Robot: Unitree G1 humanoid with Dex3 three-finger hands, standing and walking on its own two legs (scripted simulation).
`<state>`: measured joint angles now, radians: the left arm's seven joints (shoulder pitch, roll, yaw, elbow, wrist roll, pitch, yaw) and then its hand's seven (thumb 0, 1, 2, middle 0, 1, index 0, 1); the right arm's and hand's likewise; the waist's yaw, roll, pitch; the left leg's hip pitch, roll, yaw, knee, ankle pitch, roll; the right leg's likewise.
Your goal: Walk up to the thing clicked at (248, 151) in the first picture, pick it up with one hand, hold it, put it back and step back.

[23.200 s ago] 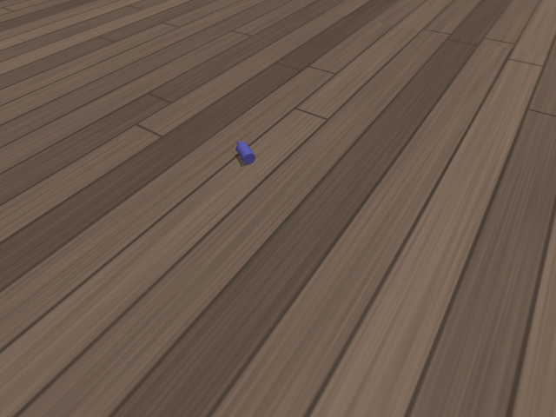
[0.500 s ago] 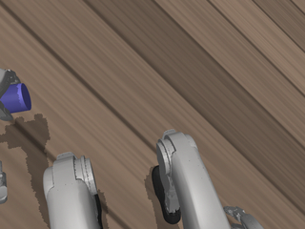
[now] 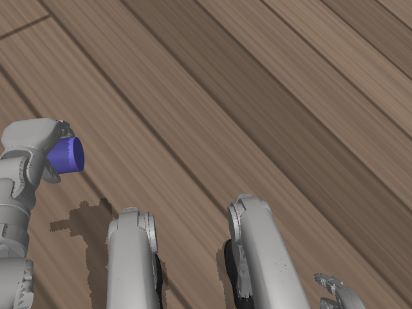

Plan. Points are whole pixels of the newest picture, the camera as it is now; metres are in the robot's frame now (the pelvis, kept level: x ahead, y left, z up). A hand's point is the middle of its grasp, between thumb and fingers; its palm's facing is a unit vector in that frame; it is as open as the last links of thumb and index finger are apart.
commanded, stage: lift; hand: left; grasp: from above
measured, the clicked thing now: (34, 159) +0.44 +0.34 -0.14
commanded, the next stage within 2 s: hold in 1.12 s
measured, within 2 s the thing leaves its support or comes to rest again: neither
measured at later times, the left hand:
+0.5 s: hand out of the picture +0.36 +0.26 +0.10, palm faces -0.46 -0.11 -0.88, open 9.7 cm
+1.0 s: hand out of the picture +0.36 +0.24 +0.21, palm faces -0.46 -0.11 -0.88, open 9.9 cm
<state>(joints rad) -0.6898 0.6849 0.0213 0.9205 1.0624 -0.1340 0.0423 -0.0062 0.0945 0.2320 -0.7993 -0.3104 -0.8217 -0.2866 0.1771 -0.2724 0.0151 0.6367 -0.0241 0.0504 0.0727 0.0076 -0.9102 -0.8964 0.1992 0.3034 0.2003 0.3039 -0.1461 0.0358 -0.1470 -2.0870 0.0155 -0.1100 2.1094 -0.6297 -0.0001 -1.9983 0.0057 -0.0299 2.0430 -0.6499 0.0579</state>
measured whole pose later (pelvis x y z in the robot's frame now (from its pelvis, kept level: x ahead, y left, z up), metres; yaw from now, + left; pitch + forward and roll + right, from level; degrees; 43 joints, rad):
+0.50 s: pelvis +0.02 +0.00 +0.18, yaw +3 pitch +23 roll -3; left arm -0.37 0.51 -0.09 0.69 0.99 -0.04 0.04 -0.01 0.10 0.23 -0.81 -0.29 -0.83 -0.27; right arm 0.18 -0.24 -0.01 0.69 0.03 0.04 -0.03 0.01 -0.90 -0.89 0.20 0.30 0.20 0.30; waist -0.08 0.05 -0.15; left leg -1.37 0.05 -0.05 1.51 -0.55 -0.01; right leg -1.32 0.01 -0.01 1.46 -0.55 0.04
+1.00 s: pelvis +0.06 +0.00 +0.29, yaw +4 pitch +12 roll -1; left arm -0.33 0.39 -0.16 0.83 1.01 0.01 0.13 -0.01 0.05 0.34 -0.77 -0.36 -0.79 -0.35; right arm 0.26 -0.25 -0.04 0.75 0.03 -0.01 -0.05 0.01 -0.90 -0.89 0.20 0.30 0.20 0.30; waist -0.06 0.03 -0.09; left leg -0.78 0.05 -0.01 0.98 -0.41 -0.01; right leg -0.75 0.00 0.02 0.94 -0.41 0.03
